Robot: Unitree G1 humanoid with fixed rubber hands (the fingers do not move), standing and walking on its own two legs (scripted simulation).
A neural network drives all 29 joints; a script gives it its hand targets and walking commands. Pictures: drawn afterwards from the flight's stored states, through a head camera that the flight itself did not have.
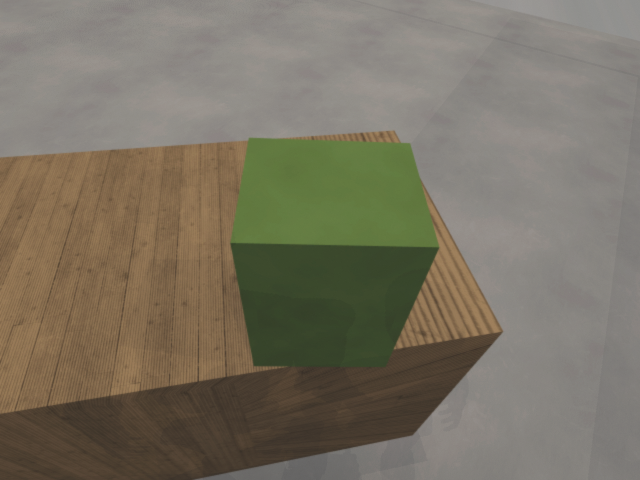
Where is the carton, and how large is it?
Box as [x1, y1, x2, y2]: [230, 138, 438, 366]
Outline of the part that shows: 249,138 230,243 254,365 385,366 438,249 437,240 409,143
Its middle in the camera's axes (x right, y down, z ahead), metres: +0.01 +0.03 +0.55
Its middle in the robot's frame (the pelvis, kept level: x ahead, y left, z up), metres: +0.39 +0.00 +0.04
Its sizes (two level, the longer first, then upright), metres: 0.205 0.173 0.295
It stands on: a pedestal, 0.66 m high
